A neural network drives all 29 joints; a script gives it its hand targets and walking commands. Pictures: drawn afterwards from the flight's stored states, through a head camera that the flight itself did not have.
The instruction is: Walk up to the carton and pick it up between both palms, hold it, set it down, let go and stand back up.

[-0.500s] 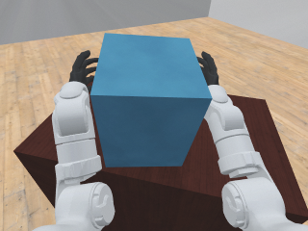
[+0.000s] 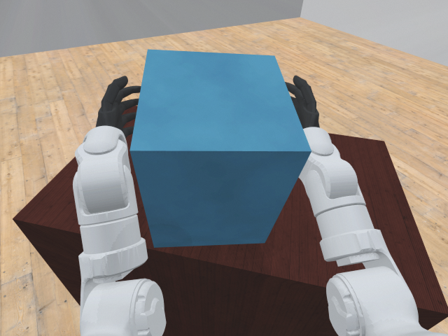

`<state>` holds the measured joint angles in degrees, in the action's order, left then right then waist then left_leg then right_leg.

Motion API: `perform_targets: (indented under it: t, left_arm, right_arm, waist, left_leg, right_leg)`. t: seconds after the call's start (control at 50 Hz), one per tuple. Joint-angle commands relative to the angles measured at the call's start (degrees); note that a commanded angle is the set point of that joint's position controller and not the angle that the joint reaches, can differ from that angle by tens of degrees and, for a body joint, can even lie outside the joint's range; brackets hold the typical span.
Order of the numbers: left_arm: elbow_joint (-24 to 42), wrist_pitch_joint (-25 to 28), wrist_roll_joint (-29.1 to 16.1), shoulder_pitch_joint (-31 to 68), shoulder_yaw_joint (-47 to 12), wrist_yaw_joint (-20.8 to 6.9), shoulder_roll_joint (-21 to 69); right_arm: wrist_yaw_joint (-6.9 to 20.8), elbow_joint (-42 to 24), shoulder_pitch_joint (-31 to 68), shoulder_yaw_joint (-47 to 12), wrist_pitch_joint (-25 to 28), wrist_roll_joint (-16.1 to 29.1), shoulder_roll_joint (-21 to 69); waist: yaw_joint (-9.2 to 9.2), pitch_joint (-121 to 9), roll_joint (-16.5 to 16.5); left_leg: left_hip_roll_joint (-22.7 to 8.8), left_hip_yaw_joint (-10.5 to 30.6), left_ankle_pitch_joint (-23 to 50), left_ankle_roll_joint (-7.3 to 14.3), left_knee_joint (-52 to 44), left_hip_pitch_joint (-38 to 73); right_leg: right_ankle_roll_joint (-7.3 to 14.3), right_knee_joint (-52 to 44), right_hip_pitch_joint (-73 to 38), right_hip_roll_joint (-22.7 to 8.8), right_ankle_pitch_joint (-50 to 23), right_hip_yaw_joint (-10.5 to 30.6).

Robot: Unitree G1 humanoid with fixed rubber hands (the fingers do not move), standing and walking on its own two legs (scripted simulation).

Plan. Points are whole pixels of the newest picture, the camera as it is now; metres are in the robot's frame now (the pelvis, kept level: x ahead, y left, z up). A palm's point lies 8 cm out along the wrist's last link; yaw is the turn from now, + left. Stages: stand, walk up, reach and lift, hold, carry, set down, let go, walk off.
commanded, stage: hold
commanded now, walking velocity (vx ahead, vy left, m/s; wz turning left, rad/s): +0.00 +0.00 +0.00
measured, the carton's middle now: (211, 155) +0.37 +0.01 +0.18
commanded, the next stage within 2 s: set down in 1.46 s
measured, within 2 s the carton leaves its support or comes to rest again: neither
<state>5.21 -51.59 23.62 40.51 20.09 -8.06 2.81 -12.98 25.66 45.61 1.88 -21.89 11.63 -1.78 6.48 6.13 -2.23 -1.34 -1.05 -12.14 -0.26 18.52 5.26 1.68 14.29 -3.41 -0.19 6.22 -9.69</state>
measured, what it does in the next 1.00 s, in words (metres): stands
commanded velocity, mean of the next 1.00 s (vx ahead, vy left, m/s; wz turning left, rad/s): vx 0.00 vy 0.00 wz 0.00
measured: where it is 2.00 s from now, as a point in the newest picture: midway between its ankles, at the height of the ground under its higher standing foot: outside the picture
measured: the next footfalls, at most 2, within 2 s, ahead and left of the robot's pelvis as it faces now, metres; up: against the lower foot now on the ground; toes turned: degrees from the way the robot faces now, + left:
none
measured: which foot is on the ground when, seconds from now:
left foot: down 0.00-1.00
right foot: down 0.00-1.00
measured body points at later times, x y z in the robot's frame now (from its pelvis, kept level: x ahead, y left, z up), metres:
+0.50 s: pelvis -0.01 -0.01 +0.00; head -0.05 +0.02 +0.45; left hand +0.37 +0.16 +0.25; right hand +0.38 -0.14 +0.25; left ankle -0.01 +0.12 -0.75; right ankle +0.04 -0.10 -0.75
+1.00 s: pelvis -0.01 +0.00 +0.00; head -0.05 +0.02 +0.45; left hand +0.36 +0.16 +0.25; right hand +0.38 -0.13 +0.24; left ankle -0.01 +0.12 -0.75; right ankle +0.04 -0.10 -0.75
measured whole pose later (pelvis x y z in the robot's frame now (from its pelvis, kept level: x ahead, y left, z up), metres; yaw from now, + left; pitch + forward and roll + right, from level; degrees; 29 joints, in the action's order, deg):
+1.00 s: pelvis -0.01 +0.00 +0.00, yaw -1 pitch -12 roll +0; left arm 2.6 -51.4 23.9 42.3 21.9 -8.6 2.7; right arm -12.6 27.8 47.0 3.6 -22.4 9.8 -0.7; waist 4.8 5.8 -3.1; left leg -1.1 -1.7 -11.2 -0.1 17.8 5.2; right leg 1.8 14.9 -2.6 -0.5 5.7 -9.0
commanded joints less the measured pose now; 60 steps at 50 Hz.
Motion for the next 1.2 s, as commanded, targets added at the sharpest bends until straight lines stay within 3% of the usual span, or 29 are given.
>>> perform_targets:
  t: [0.0, 0.08, 0.16, 0.32, 0.4, 0.52, 0.72, 0.9, 0.98, 1.08, 1.18]
  left_arm:
    - [0.16, 2.07, -7.89, 29.45, -22.53, -5.71, 22.49]
    - [-1.59, 1.97, -7.01, 29.12, -20.3, -5.95, 21.67]
    - [-3.6, 2.07, -6.77, 30.75, -18.94, -6.04, 21.01]
    - [-7.17, 2.7, -7.14, 33.93, -19.01, -6.63, 22.11]
    - [-6.39, 3.26, -8.0, 34.33, -20.57, -6.41, 23.07]
    - [-4.69, 3.02, -8.03, 31.79, -21.52, -6.26, 23.06]
    - [0.02, 1.79, -7.23, 28.45, -21.22, -6.07, 22.1]
    - [-3.16, 1.99, -7.62, 32.25, -21.37, -5.79, 22.67]
    - [-4.79, 2.82, -8.15, 34.44, -21.75, -5.66, 23.68]
    - [-5.48, 3.55, -8.55, 34.15, -22.29, -5.33, 24.0]
    - [-4.82, 2.72, -8.14, 30.42, -21.4, -5.89, 23.14]
  right_arm:
    - [4.96, -12.61, 33.2, -19.77, 1.57, 3.76, 28.85]
    - [5.46, -12.27, 33.84, -19.26, 1.59, 3.13, 28.87]
    - [5.9, -10.53, 35.34, -17.92, 1.61, 2.07, 29.07]
    - [6.24, -5.67, 35.64, -13.21, 2.02, -0.47, 28.7]
    - [6.04, -6.45, 35.97, -13.97, 2.41, 0.12, 29.52]
    - [4.83, -8.18, 34.79, -16.89, 2.21, 2.47, 29.67]
    - [4.38, -13.2, 33.35, -21.1, 1.32, 5.39, 29.48]
    - [5.98, -9.17, 34.47, -15.94, 1.36, 1.6, 28.21]
    - [6.63, -6.96, 35.42, -13.42, 2.18, -0.01, 28.38]
    - [6.5, -6.4, 35.45, -14.3, 2.78, 0.18, 29.15]
    - [5.24, -8.6, 34.76, -17.4, 2.48, 2.2, 29.1]
  waist:
    - [-0.63, -19.35, 2.17]
    - [-2.19, -18.21, 0.78]
    - [-2.5, -17.14, 0.3]
    - [-0.45, -15.64, 3.35]
    - [0.39, -18.46, 4.54]
    - [0.78, -20.44, 3.5]
    - [-1.43, -19.41, 1.29]
    - [-0.73, -15.65, 3.89]
    - [0.13, -16.59, 5.51]
    - [0.34, -19.29, 4.99]
    - [-0.11, -20.44, 2.1]
  left_leg:
    - [3.05, -3.28, 13.64, -0.11, -3.99, -11.3]
    - [2.92, -3.44, 10.59, 0.84, -5.4, -12.54]
    - [2.81, -3.65, 6.74, 1.46, -6.45, -13.56]
    - [2.19, -3.15, 0.23, 1.16, -7.9, -16.47]
    - [2.35, -2.92, 5.97, 0.42, -6.08, -14.4]
    - [3.05, -2.99, 14.71, -0.31, -3.14, -10.57]
    - [3.26, -3.35, 17.49, -0.03, -3.41, -9.42]
    - [1.96, -2.95, 4.0, 0.41, -6.94, -14.25]
    - [1.31, -2.36, 0.32, 0.48, -7.87, -16.54]
    - [1.62, -2.43, 7.05, -0.07, -5.75, -13.82]
    - [2.71, -2.97, 14.74, -0.14, -3.36, -10.11]
  right_leg:
    - [-3.48, 2.59, -18.06, 2.32, -9.13, 2.83]
    - [-3.53, 2.03, -18.07, 2.21, -6.87, 2.92]
    - [-3.54, 1.46, -17.24, 2.01, -3.57, 2.98]
    - [-3.01, 1.7, -16.89, 1.63, 0.37, 2.85]
    - [-2.99, 2.41, -17.38, 1.77, -3.59, 2.87]
    - [-3.38, 2.72, -17.71, 2.21, -9.69, 2.81]
    - [-3.75, 2.45, -18.36, 2.7, -12.33, 2.82]
    - [-2.84, 1.88, -15.43, 2.2, -0.73, 2.71]
    - [-2.59, 2.86, -16.43, 2.13, 0.17, 2.62]
    - [-2.68, 2.92, -16.68, 2.32, -3.18, 2.58]
    - [-3.17, 2.5, -17.57, 2.57, -8.96, 2.61]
